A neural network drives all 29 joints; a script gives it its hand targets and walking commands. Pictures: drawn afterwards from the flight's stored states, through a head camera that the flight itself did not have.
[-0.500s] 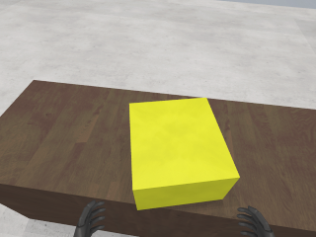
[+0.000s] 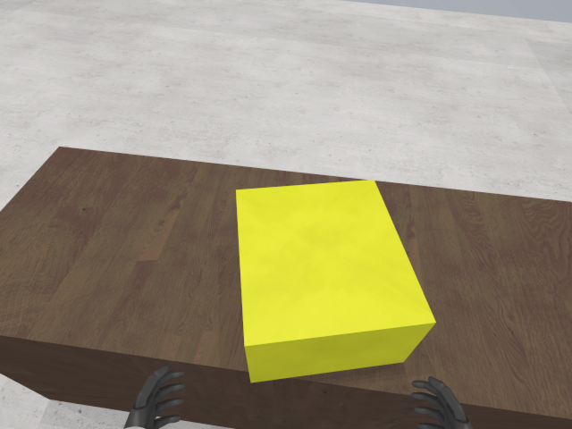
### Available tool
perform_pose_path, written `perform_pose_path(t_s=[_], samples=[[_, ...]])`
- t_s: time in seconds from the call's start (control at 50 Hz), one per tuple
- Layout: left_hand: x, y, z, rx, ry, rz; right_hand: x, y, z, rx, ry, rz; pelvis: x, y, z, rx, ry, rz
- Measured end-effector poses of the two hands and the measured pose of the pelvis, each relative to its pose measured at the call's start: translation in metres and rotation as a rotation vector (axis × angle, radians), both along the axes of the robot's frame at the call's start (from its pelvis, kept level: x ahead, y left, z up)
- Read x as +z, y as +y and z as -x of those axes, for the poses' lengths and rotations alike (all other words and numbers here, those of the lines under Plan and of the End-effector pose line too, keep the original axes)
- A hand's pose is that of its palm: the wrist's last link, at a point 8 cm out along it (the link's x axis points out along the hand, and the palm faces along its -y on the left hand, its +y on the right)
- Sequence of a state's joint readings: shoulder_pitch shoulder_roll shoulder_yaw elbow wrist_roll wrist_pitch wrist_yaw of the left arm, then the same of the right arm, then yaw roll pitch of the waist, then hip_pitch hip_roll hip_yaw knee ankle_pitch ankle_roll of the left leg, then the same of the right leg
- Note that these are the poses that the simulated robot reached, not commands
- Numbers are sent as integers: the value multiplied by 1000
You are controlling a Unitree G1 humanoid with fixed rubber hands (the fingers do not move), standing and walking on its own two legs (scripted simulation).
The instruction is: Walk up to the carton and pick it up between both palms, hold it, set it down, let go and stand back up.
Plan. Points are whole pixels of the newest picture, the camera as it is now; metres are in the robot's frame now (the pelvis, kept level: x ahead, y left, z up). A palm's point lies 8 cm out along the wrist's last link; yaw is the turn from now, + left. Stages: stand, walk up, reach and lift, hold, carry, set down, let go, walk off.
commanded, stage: set down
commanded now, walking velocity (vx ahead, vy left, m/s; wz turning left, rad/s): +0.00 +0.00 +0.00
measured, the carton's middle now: (317, 273) +0.42 -0.01 -0.10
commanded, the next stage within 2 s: let go in 0.32 s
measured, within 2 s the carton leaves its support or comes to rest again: neither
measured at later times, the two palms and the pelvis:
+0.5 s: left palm out of the picture +0.13 +0.22 -0.08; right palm out of the picture +0.15 -0.22 -0.09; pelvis -0.01 +0.00 +0.00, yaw +0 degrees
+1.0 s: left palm out of the picture +0.10 +0.26 -0.09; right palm out of the picture +0.12 -0.27 -0.09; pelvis -0.01 +0.00 +0.00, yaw +0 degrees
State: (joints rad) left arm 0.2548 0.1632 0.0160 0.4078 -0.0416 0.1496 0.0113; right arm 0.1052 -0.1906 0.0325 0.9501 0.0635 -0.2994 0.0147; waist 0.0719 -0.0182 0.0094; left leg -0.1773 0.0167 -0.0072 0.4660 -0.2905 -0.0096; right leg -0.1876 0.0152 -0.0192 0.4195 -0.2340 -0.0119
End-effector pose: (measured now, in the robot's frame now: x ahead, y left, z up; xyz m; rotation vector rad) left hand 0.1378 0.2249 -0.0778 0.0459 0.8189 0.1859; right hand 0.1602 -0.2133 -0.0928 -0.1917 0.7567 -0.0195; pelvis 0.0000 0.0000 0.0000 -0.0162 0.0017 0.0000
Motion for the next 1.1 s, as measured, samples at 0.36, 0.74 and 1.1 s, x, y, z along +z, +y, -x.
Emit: perform_pose_path(t_s=[0.36,0.74,1.1], samples=[[0,-4,6,-11,17,-9,1,-7,6,-18,4,9,1,-3,5,0,-23,-4],[-1,-4,6,-18,28,-16,0,-7,9,-5,18,9,1,-4,6,0,-25,-5],[-24,39,55,-56,146,-147,2,-68,39,-47,241,199,1,-3,13,1,-35,-6]])
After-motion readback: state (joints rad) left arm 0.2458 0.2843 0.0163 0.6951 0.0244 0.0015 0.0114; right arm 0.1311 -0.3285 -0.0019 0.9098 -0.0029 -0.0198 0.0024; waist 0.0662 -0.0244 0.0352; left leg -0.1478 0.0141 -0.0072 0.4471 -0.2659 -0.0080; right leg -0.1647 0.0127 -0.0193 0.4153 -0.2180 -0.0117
